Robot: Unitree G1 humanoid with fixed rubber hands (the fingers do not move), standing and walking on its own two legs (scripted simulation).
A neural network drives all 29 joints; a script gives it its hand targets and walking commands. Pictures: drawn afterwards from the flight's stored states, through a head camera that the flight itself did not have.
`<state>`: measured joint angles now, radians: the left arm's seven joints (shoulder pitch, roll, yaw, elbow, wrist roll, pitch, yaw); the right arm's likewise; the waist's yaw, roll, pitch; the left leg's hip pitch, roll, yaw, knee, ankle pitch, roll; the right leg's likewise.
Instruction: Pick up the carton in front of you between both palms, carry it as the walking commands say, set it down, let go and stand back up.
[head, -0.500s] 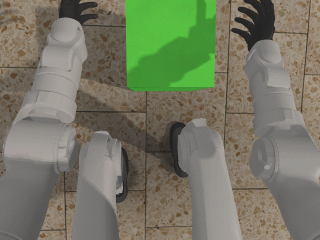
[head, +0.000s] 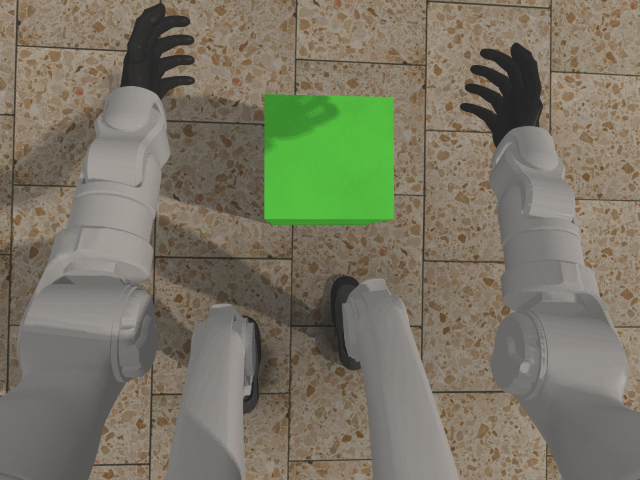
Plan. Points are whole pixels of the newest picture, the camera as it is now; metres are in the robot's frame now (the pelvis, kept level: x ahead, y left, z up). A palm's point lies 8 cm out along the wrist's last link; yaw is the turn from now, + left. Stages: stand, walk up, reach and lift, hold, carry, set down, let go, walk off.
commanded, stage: set down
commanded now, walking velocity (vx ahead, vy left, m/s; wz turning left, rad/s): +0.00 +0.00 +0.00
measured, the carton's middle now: (323, 170) +0.48 -0.09 -0.43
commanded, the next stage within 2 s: let go in 0.18 s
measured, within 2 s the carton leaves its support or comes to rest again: neither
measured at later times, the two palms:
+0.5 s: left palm (54, 141) +0.45 +0.15 +0.02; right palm (602, 157) +0.39 -0.27 +0.02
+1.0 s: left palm out of the picture +0.31 +0.22 +0.14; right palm out of the picture +0.26 -0.24 +0.14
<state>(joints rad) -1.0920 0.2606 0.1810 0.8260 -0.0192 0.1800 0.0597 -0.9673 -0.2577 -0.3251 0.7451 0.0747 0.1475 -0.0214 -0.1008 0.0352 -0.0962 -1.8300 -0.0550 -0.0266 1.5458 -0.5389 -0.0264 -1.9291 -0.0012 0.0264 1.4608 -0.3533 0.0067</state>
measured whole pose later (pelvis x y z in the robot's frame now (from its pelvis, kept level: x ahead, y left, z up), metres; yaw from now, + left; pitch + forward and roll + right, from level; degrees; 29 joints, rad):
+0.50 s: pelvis +0.04 -0.01 +0.13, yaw +0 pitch +37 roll +2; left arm -0.59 0.12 0.21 0.62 0.10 0.12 0.08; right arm -0.52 -0.21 -0.25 0.62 -0.07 0.10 0.09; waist -0.07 0.02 -0.08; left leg -1.23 -0.04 -0.05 0.97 -0.39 -0.03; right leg -1.33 0.00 0.01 0.93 -0.25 -0.01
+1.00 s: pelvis +0.10 +0.00 +0.21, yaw -2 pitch +8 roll -1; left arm 0.12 0.18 0.08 0.50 0.03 -0.01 -0.03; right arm 0.22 -0.21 -0.04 0.42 0.02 0.00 0.07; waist -0.03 0.00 0.02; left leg -0.32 0.00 -0.05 0.50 -0.32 -0.01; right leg -0.41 0.02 0.01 0.46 -0.19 0.00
